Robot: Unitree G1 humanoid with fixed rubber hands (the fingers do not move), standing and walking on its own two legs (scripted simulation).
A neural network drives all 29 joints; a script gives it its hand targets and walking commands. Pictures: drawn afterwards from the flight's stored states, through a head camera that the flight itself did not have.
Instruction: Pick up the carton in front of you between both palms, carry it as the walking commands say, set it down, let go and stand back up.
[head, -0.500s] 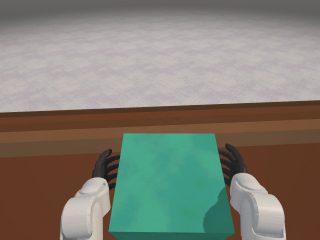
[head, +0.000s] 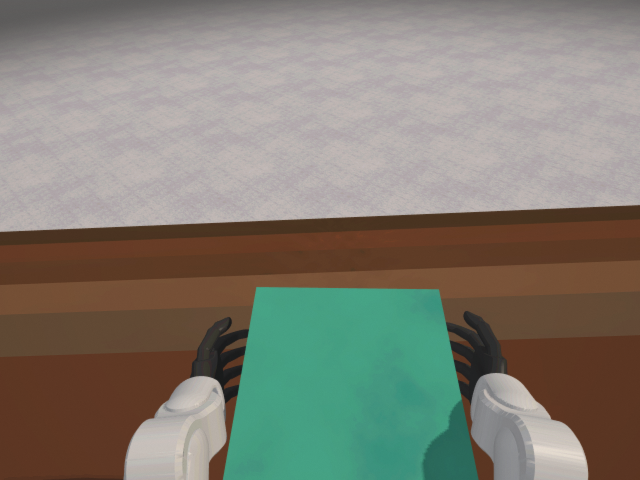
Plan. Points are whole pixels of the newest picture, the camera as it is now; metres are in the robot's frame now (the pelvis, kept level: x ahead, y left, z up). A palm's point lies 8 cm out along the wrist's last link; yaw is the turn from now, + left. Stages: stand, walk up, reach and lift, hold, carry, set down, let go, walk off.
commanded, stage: carry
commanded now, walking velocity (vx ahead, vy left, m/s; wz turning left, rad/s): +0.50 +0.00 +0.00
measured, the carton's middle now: (345, 414) +0.23 +0.00 +0.00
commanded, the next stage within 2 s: none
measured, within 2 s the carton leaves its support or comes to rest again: neither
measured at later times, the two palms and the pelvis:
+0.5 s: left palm (256, 179) +0.62 +0.17 +0.07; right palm (427, 182) +0.59 -0.14 +0.08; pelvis +0.32 +0.04 -0.01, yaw -3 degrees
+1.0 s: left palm (295, 104) +0.97 +0.13 +0.06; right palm (417, 100) +0.99 -0.17 +0.06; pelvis +0.64 -0.02 -0.01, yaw -1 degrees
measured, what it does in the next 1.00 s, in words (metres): walks ahead: left foot, then right foot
